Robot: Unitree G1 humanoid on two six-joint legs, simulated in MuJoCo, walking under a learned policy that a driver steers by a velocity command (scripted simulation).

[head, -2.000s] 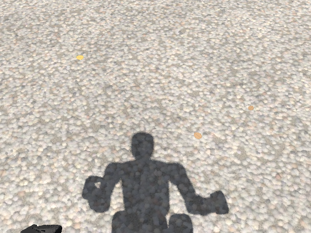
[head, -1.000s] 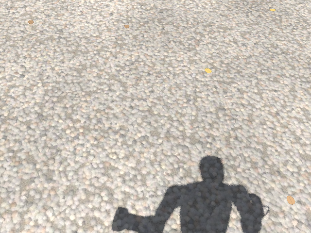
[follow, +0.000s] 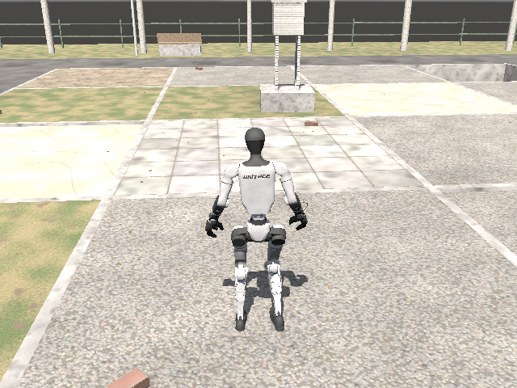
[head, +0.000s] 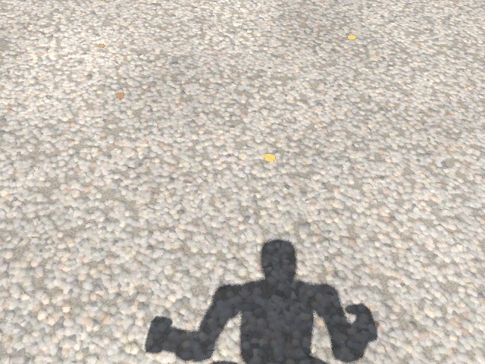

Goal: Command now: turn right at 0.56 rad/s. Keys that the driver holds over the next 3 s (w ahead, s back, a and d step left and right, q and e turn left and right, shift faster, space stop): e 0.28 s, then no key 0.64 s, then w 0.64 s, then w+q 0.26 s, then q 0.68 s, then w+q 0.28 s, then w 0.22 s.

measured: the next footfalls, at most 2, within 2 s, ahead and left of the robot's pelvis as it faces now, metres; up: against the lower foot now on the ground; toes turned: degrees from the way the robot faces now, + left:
right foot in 0.32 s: +0.02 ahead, -0.14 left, +0.00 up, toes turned -13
left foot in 0.72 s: +0.08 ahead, +0.09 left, +0.00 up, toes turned -16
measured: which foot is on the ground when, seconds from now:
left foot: down 0.00-0.32, up 0.34-0.70, down 0.72-1.00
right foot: up 0.00-0.30, down 0.32-1.00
